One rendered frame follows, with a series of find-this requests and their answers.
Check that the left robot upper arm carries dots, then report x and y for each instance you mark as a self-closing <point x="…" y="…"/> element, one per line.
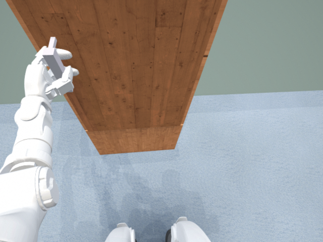
<point x="25" y="197"/>

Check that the robot left shin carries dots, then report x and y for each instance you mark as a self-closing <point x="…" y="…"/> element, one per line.
<point x="122" y="225"/>

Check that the robot left hand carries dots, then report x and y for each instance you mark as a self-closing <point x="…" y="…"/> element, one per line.
<point x="40" y="82"/>

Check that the right robot thigh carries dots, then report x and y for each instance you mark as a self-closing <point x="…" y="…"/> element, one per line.
<point x="187" y="231"/>

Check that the cupboard door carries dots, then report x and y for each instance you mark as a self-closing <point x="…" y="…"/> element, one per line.
<point x="137" y="59"/>

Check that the handle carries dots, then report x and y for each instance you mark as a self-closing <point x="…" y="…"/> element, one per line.
<point x="53" y="60"/>

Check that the robot left forearm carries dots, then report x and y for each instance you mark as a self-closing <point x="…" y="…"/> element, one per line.
<point x="33" y="144"/>

